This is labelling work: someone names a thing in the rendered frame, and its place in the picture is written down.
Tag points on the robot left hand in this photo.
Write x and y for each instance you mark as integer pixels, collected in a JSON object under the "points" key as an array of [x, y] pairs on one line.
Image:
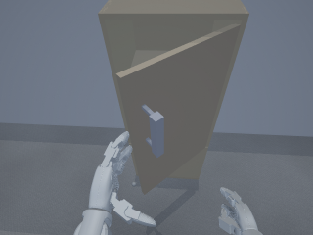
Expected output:
{"points": [[105, 180]]}

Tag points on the cupboard door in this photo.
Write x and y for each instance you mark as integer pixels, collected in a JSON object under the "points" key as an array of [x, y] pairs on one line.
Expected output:
{"points": [[184, 85]]}

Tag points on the handle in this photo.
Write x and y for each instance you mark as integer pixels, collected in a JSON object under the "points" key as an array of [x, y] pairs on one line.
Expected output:
{"points": [[157, 131]]}

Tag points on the robot left forearm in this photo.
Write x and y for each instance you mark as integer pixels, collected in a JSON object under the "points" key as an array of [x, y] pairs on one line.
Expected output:
{"points": [[95, 222]]}

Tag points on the robot right hand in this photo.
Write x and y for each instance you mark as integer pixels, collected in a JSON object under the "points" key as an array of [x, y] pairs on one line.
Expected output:
{"points": [[240, 218]]}

